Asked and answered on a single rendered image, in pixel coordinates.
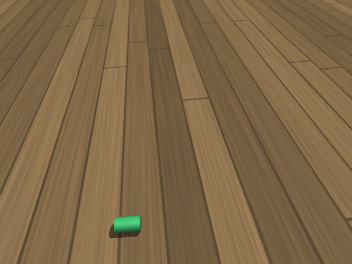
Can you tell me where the can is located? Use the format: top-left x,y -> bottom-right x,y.
114,215 -> 142,233

